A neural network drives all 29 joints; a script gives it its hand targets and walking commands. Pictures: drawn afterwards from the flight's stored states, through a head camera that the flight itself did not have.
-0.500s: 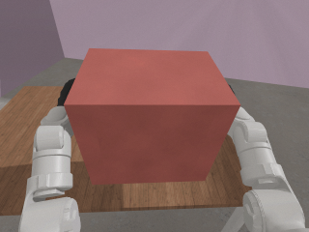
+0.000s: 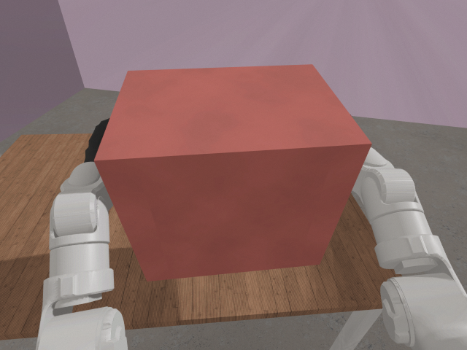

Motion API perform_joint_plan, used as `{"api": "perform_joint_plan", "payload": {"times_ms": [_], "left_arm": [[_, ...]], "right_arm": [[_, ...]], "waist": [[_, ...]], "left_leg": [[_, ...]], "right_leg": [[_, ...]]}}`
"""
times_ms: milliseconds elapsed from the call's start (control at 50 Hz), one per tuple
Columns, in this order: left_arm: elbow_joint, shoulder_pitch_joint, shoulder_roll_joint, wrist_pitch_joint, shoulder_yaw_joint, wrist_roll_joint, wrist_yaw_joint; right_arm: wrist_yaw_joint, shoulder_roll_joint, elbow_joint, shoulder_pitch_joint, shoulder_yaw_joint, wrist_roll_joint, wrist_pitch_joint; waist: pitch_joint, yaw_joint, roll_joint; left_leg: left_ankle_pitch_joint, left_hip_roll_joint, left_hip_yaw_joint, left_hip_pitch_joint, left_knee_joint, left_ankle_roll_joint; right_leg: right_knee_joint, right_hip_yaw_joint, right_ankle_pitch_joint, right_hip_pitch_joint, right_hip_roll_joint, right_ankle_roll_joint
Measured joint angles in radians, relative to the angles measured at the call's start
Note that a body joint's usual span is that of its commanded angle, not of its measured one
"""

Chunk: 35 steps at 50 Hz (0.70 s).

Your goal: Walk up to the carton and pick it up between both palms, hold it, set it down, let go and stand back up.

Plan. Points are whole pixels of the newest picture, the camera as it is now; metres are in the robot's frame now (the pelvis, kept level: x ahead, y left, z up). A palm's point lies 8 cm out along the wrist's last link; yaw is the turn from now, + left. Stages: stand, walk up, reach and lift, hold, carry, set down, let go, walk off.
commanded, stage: hold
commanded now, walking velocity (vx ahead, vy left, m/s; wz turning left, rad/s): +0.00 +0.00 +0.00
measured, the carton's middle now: (229, 173) +0.37 +0.00 +0.17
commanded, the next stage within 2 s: none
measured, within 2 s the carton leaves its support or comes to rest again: neither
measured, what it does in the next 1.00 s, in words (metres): stands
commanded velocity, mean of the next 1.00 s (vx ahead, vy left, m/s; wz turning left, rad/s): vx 0.00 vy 0.00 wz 0.00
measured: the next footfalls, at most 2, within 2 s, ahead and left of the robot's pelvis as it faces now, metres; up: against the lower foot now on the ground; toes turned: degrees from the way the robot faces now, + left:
none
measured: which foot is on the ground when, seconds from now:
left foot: down 0.00-1.00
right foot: down 0.00-1.00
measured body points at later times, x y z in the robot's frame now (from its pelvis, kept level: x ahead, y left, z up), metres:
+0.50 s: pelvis +0.00 +0.00 +0.00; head -0.07 +0.02 +0.44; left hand +0.36 +0.21 +0.22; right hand +0.37 -0.19 +0.24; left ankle +0.03 +0.13 -0.75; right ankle -0.01 -0.13 -0.75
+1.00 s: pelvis +0.00 +0.00 +0.00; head -0.07 +0.01 +0.45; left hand +0.37 +0.21 +0.23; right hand +0.38 -0.20 +0.24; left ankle +0.03 +0.13 -0.75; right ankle -0.01 -0.13 -0.75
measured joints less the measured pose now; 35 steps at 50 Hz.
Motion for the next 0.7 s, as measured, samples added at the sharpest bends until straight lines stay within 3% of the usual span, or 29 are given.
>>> {"api": "perform_joint_plan", "payload": {"times_ms": [240,360,700], "left_arm": [[-0.008,-0.014,0.016,0.020,0.022,0.001,-0.032],[0.028,-0.050,0.022,0.039,0.036,0.016,-0.052],[0.024,-0.056,0.012,0.062,0.012,0.020,-0.023]], "right_arm": [[-0.033,0.024,-0.060,0.012,-0.014,-0.006,0.041],[-0.033,0.034,-0.037,-0.013,-0.031,-0.019,0.066],[-0.002,0.009,0.007,-0.046,-0.036,-0.018,0.072]], "waist": [[-0.015,0.006,0.019],[-0.013,0.005,0.008],[-0.036,0.005,-0.002]], "left_leg": [[-0.001,-0.001,-0.011,0.008,-0.002,-0.002],[0.008,-0.006,-0.011,0.016,-0.011,-0.001],[0.012,-0.005,0.002,-0.010,-0.006,0.004]], "right_leg": [[-0.003,-0.007,-0.003,0.011,0.001,-0.003],[0.003,-0.007,-0.004,0.013,-0.003,-0.001],[0.009,0.011,0.005,-0.020,-0.002,0.003]]}}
